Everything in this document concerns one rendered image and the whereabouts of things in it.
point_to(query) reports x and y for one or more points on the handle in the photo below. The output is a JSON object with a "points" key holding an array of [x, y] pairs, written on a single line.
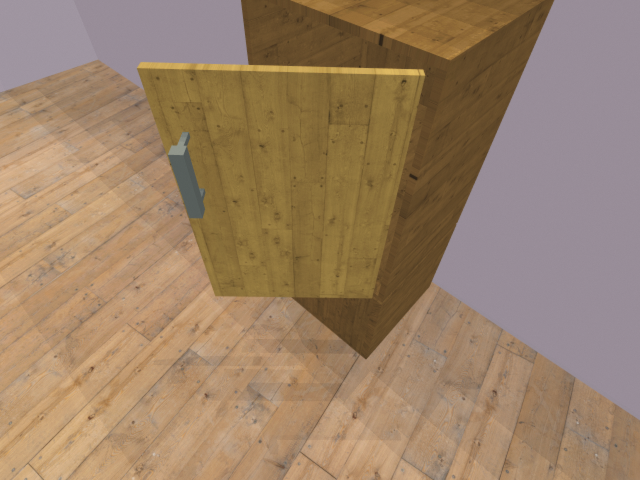
{"points": [[192, 195]]}

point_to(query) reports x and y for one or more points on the cupboard door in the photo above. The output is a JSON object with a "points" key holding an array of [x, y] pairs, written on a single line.
{"points": [[301, 167]]}

